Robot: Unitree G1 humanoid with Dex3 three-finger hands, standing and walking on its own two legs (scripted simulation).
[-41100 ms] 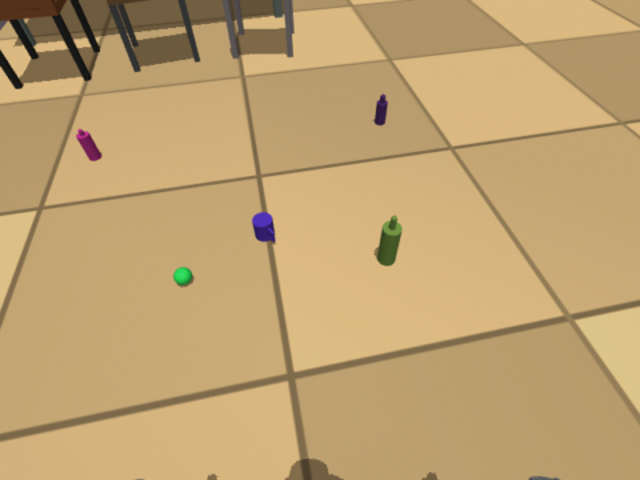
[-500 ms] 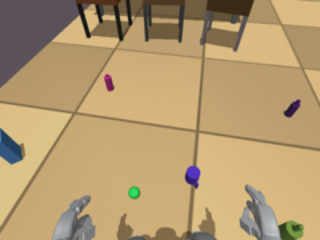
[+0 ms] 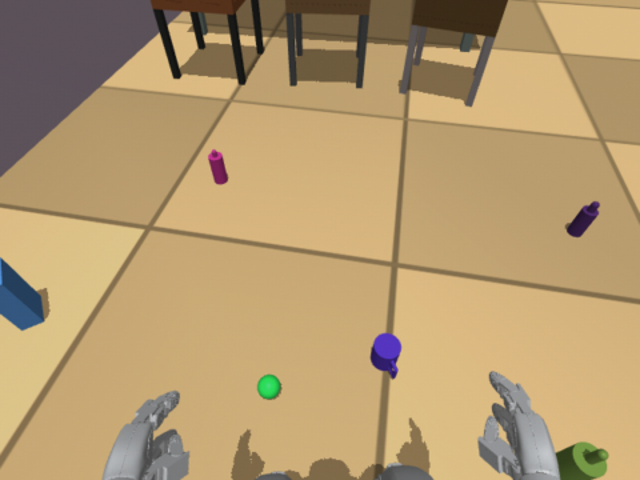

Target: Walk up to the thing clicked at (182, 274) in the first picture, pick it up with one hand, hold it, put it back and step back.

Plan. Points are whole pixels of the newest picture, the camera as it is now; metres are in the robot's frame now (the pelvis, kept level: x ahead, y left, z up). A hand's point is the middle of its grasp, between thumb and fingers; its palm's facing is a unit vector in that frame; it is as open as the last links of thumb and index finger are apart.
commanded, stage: home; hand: left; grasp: from above
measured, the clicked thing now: (268, 386) +0.47 +0.15 -0.68
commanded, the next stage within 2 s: stand in 0.12 s
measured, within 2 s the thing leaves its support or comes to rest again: neither
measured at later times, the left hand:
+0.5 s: hand out of the picture +0.11 +0.23 -0.10, palm faces +0.00 -0.94 -0.34, open 7.4 cm
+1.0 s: hand out of the picture +0.06 +0.23 -0.10, palm faces +0.01 -0.95 -0.32, open 7.3 cm
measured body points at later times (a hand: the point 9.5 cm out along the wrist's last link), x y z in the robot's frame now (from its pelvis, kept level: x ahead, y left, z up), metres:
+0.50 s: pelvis -0.01 +0.00 +0.03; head +0.01 +0.00 +0.48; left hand +0.11 +0.27 -0.08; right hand +0.10 -0.28 -0.08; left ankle -0.01 +0.10 -0.68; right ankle +0.01 -0.14 -0.68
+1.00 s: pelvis -0.01 +0.00 +0.06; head -0.01 -0.01 +0.51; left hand +0.06 +0.27 -0.08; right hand +0.05 -0.28 -0.08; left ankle -0.01 +0.10 -0.68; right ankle +0.01 -0.14 -0.68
